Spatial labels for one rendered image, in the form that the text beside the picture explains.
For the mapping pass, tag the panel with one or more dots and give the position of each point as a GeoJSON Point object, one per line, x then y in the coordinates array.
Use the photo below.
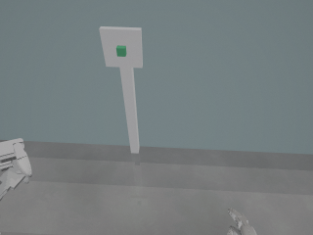
{"type": "Point", "coordinates": [131, 37]}

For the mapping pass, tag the left robot hand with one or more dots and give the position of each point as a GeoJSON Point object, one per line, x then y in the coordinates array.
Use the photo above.
{"type": "Point", "coordinates": [13, 159]}

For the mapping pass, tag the right robot hand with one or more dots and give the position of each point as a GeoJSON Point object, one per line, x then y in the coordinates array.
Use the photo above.
{"type": "Point", "coordinates": [241, 222]}

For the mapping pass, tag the button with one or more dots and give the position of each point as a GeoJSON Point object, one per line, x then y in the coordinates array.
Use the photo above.
{"type": "Point", "coordinates": [121, 51]}

